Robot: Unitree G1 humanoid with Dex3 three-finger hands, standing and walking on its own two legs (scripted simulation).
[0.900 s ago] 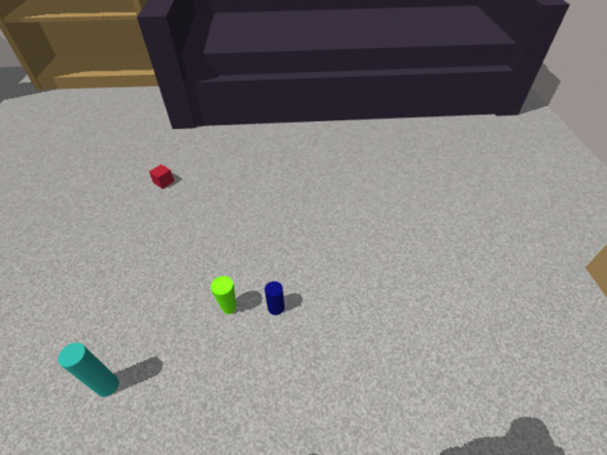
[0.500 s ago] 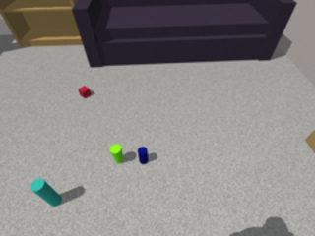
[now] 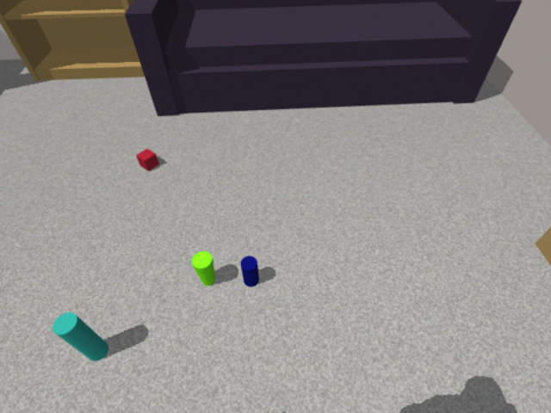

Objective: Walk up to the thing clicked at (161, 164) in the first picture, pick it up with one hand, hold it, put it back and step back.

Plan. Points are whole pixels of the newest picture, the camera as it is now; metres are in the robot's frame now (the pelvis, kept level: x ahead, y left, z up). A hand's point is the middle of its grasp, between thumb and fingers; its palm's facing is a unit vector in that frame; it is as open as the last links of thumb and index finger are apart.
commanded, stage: stand
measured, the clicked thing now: (147, 159) +1.48 +0.73 -0.75
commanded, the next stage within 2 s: walk up in 0.22 s
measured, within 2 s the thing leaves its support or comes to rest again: neither
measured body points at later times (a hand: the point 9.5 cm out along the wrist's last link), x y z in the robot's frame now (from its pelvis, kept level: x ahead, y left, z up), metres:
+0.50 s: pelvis -0.01 -0.06 -0.01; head +0.04 -0.05 +0.43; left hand +0.05 +0.29 -0.11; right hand +0.12 -0.35 -0.15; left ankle +0.00 +0.11 -0.73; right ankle +0.01 -0.15 -0.75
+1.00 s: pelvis +0.01 -0.06 -0.02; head +0.03 -0.02 +0.43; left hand -0.14 +0.24 -0.14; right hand +0.32 -0.20 -0.10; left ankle -0.04 +0.05 -0.75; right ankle +0.11 -0.15 -0.71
